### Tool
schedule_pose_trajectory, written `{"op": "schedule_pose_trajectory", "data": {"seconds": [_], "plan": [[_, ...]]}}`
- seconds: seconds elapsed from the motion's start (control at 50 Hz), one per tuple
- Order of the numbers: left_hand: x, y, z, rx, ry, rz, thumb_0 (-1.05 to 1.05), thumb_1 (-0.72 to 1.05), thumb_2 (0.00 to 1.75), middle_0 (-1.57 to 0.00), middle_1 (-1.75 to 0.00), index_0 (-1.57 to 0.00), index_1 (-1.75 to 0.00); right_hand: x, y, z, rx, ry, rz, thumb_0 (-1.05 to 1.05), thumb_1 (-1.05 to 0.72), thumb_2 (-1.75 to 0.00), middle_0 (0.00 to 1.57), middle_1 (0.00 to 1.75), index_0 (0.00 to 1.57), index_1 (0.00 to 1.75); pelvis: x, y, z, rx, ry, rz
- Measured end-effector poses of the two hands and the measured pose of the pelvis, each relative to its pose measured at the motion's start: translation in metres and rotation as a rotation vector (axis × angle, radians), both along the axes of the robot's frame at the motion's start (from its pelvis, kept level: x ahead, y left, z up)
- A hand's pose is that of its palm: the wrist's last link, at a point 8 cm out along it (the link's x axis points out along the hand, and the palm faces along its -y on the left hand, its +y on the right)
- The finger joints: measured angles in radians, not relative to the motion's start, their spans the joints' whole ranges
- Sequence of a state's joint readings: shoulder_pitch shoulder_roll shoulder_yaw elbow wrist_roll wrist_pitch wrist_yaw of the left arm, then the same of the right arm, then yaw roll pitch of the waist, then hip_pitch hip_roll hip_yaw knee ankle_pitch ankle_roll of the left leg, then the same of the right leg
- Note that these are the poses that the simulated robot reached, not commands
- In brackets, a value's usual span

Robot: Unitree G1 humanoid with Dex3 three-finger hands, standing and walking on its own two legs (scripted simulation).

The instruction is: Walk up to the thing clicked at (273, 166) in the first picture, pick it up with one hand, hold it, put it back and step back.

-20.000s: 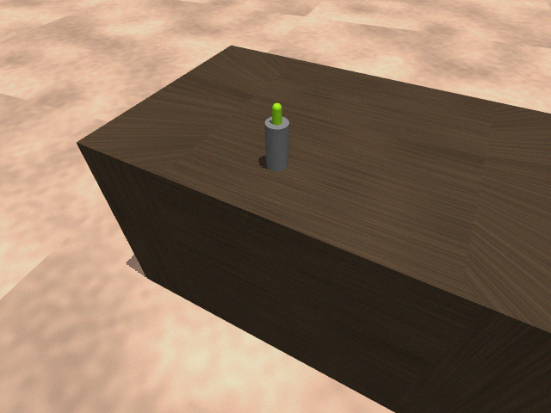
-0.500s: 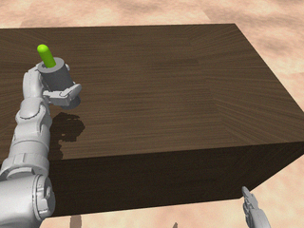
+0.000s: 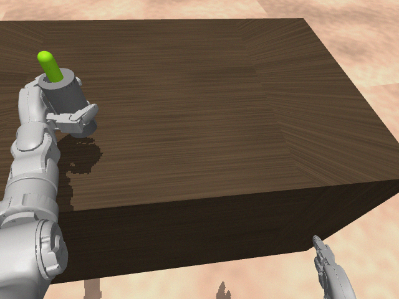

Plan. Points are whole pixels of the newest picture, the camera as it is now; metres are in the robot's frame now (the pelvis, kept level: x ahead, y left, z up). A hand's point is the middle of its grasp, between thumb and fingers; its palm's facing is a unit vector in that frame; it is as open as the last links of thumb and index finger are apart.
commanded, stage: lower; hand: left
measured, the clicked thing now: (66, 95) +0.50 +0.20 +0.15
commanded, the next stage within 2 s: loosen in 1.12 s
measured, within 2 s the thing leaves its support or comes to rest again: rests again in 0.94 s
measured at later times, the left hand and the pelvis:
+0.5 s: hand (84, 118) +0.52 +0.20 +0.07, palm faces +0.18 -0.98 -0.01, open 8.5 cm; pelvis -0.01 +0.00 -0.02, yaw +0 degrees
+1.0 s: hand (90, 125) +0.52 +0.20 +0.03, palm faces +0.16 -0.99 -0.03, open 8.5 cm; pelvis -0.01 +0.00 -0.04, yaw +0 degrees
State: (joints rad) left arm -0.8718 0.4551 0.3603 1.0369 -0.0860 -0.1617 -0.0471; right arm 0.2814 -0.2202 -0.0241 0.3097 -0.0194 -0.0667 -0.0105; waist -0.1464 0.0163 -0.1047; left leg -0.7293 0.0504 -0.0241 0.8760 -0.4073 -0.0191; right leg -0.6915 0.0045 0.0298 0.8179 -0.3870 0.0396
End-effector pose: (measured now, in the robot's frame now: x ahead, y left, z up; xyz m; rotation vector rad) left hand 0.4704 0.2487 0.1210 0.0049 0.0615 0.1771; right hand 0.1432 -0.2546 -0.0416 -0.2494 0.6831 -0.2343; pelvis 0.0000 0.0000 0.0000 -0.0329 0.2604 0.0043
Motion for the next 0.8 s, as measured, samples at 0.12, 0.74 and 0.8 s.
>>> {"op": "schedule_pose_trajectory", "data": {"seconds": [0.12, 0.74, 0.8], "plan": [[0.005, -0.001, -0.007, -0.01, 0.007, 0.0, -0.02, -0.31, 1.14, -0.82, -1.16, -0.87, -1.18, -0.003, 0.001, -0.002, -0.002, 0.015, 0.005, -0.01, 0.52, -0.05, 0.06, 0.05, 0.05, 0.05, -0.001, 0.001, -0.003, -0.003, 0.015, -0.001], [0.022, -0.001, -0.067, 0.018, 0.012, -0.006, -0.02, -0.3, 1.12, -0.82, -1.15, -0.86, -1.18, -0.009, -0.004, -0.006, -0.07, 0.02, 0.016, -0.01, 0.52, -0.05, 0.06, 0.05, 0.06, 0.05, -0.01, 0.0, -0.03, -0.016, 0.117, -0.003], [0.023, -0.001, -0.071, 0.017, 0.016, -0.006, -0.02, -0.3, 1.12, -0.82, -1.16, -0.86, -1.18, -0.008, -0.003, -0.006, -0.07, 0.021, 0.02, -0.01, 0.52, -0.05, 0.06, 0.05, 0.06, 0.05, -0.009, 0.0, -0.032, -0.016, 0.122, -0.004]]}}
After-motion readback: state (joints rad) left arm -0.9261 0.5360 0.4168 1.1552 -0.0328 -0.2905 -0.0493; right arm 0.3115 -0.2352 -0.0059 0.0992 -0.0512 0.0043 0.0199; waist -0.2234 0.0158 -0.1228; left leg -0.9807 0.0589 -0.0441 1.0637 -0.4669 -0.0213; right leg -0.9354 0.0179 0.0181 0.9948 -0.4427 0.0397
